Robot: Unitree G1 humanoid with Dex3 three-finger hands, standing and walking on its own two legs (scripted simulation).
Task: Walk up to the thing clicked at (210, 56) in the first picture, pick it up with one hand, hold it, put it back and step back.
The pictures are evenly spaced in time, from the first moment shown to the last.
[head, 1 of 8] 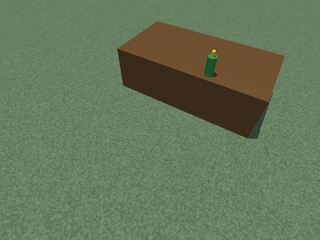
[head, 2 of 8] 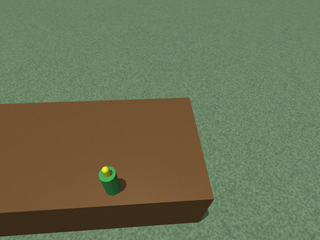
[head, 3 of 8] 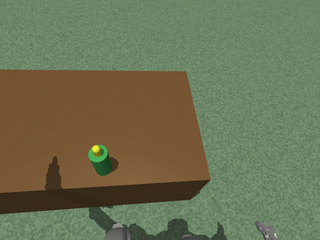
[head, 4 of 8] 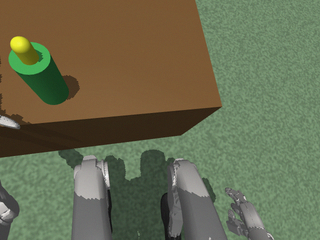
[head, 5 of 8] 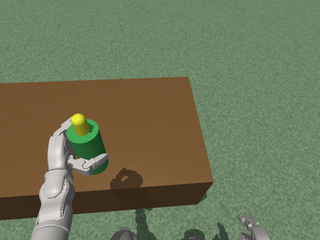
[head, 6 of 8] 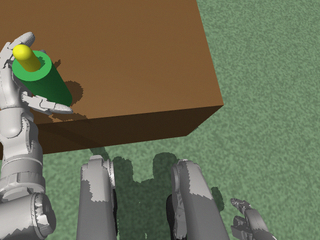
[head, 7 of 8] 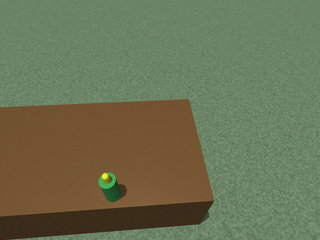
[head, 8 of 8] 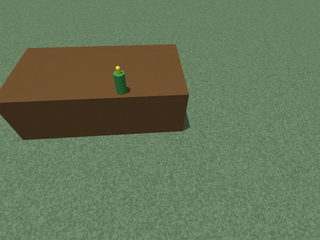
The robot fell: no
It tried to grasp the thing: yes
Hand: left
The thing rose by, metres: 0.32
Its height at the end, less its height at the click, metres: +0.00
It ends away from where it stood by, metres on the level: 0.02
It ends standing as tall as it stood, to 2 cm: yes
